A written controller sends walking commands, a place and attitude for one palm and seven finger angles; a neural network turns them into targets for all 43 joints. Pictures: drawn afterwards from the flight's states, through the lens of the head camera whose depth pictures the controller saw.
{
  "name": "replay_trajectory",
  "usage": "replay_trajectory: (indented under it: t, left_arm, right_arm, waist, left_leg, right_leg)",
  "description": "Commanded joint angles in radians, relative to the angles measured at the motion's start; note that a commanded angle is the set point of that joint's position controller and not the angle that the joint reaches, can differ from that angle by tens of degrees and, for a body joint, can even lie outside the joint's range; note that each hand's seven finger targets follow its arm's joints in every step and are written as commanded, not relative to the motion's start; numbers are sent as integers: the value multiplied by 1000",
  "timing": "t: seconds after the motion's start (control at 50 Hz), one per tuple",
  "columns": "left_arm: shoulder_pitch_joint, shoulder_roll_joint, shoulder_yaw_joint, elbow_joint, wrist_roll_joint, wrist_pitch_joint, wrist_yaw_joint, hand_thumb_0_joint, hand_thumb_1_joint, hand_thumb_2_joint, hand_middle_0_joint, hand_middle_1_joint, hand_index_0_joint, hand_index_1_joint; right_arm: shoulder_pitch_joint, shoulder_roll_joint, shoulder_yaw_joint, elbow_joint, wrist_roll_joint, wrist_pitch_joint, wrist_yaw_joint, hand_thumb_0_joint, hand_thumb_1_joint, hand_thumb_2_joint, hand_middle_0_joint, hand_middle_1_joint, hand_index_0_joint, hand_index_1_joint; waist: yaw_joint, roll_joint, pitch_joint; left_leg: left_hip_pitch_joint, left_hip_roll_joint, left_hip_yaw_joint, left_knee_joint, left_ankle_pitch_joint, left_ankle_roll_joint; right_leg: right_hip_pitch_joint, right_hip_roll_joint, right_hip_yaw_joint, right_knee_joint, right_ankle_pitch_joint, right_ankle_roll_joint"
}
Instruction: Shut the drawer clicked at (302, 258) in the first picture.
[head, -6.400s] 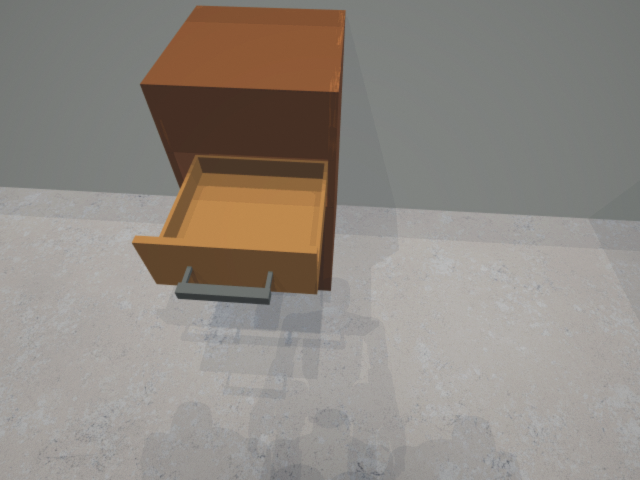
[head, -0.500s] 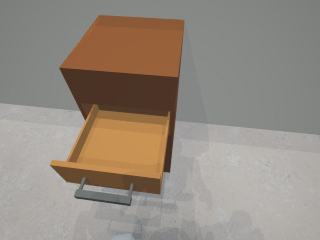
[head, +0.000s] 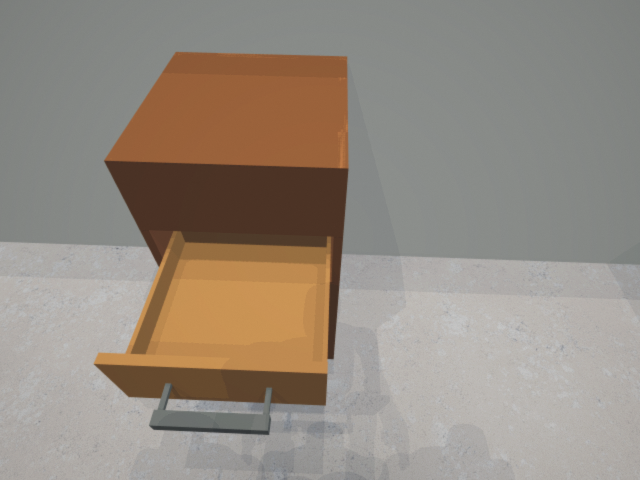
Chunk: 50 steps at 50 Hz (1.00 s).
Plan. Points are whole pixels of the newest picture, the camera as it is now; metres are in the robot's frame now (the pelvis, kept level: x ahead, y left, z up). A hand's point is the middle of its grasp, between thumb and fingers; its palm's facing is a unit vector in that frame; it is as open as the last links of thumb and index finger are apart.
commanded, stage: come to a stop and stand still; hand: left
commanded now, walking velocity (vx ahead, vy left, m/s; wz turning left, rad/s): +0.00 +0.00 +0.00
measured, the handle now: (214, 407) +0.28 +0.20 -0.23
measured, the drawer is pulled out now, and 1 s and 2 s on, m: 0.30 0.30 0.30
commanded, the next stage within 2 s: look again from close up in 0.64 s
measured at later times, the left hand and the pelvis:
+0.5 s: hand out of the picture +0.01 +0.21 -0.17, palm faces +0.02 -0.98 -0.18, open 7.4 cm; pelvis +0.01 +0.04 +0.00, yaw +0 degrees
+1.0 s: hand out of the picture -0.01 +0.21 -0.17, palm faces +0.02 -0.99 -0.17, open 7.4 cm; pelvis +0.01 +0.04 +0.01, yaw +0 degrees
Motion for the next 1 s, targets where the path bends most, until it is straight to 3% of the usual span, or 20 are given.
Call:
replay_trajectory:
  t: [0.0, 0.02, 0.06, 0.08, 0.16, 0.18, 0.26, 0.34, 0.42, 0.54, 0.66, 0.8, 0.98]
  left_arm:
    - [30, 133, 32, -50, 0, -6, 2, 0, 900, 900, -200, -300, -200, -300]
    - [28, 130, 32, -53, 1, 0, 1, 0, 900, 900, -200, -300, -200, -300]
    - [26, 128, 34, -58, 2, 5, -2, 0, 900, 900, -200, -300, -200, -300]
    - [29, 126, 33, -58, 2, 7, -3, 0, 900, 900, -200, -300, -200, -300]
    - [45, 113, 32, -62, 2, 7, -4, 0, 900, 900, -200, -300, -200, -300]
    - [50, 111, 29, -59, 1, 7, -5, 0, 900, 900, -200, -300, -200, -300]
    - [60, 108, 28, -60, 0, 3, -5, 0, 900, 900, -200, -300, -200, -300]
    - [58, 109, 27, -61, 1, 6, -5, 0, 900, 900, -200, -300, -200, -300]
    - [63, 111, 28, -59, 1, 4, -3, 0, 900, 900, -200, -300, -200, -300]
    - [67, 115, 28, -55, 3, 8, -3, 0, 900, 900, -200, -300, -200, -300]
    - [70, 115, 27, -48, 4, 7, -5, 0, 900, 900, -200, -300, -200, -300]
    - [83, 111, 26, -40, 3, 3, -4, 0, 900, 900, -200, -300, -200, -300]
    - [95, 106, 24, -27, 2, 4, -2, 0, 900, 900, -200, -300, -200, -300]
  right_arm:
    - [39, -71, -7, -45, 5, -6, -1, 0, -900, -900, 200, 300, 200, 300]
    - [40, -72, -8, -47, 4, -1, 1, 0, -900, -900, 200, 300, 200, 300]
    - [48, -77, -11, -47, 2, 3, 4, 0, -900, -900, 200, 300, 200, 300]
    - [55, -79, -11, -41, 0, 1, 4, 0, -900, -900, 200, 300, 200, 300]
    - [67, -87, -11, -39, 2, -6, 3, 0, -900, -900, 200, 300, 200, 300]
    - [70, -89, -10, -32, 2, -12, 2, 0, -900, -900, 200, 300, 200, 300]
    - [67, -90, -11, -27, 6, -19, 1, 0, -900, -900, 200, 300, 200, 300]
    - [58, -95, -11, -18, 7, -20, 0, 0, -900, -900, 200, 300, 200, 300]
    - [53, -96, -11, -9, 8, -24, -1, 0, -900, -900, 200, 300, 200, 300]
    - [36, -100, -9, -5, 9, -22, 0, 0, -900, -900, 200, 300, 200, 300]
    - [32, -102, -8, -2, 10, -20, 3, 0, -900, -900, 200, 300, 200, 300]
    - [43, -95, -6, 15, 11, -24, 2, 0, -900, -900, 200, 300, 200, 300]
    - [55, -81, -3, 35, 13, -24, 0, 0, -900, -900, 200, 300, 200, 300]
  waist:
    - [9, -20, 20]
    - [10, -25, 64]
    - [9, -19, 99]
    - [11, 36, 109]
    - [19, 1, 56]
    - [22, 40, 39]
    - [26, -5, -5]
    - [26, -7, 22]
    - [25, -9, 9]
    - [27, 15, 39]
    - [26, -9, 48]
    - [25, -12, 18]
    - [28, -19, 44]
  left_leg:
    - [7, 26, -59, -51, 62, 46]
    - [-18, 23, -69, -67, 15, 48]
    - [-37, 18, -85, -89, -37, 52]
    - [-42, 26, -97, -112, -42, 57]
    - [-33, 34, -121, -131, -15, 69]
    - [-15, 44, -131, -146, 28, 74]
    - [26, 45, -124, -133, 125, 80]
    - [37, 48, -123, -145, 152, 82]
    - [78, 47, -114, -138, 238, 82]
    - [73, 46, -115, -172, 178, 81]
    - [68, 39, -117, -192, 105, 80]
    - [98, 40, -110, -181, 177, 81]
    - [91, 41, -105, -192, 173, 82]
  right_leg:
    - [-27, -126, 107, -93, 206, -25]
    - [-63, -120, 110, -117, 73, -24]
    - [-101, -110, 113, -133, -58, -24]
    - [-108, -103, 107, -127, -58, -22]
    - [-54, -94, 87, -98, 5, -14]
    - [-46, -91, 80, -88, 38, -12]
    - [-15, -101, 72, -85, 113, -2]
    - [-30, -105, 67, -93, 114, 5]
    - [-23, -111, 67, -98, 155, 10]
    - [-27, -115, 66, -122, 121, 14]
    - [-28, -120, 70, -140, 111, 15]
    - [-14, -125, 67, -141, 148, 14]
    - [-20, -122, 70, -150, 148, 13]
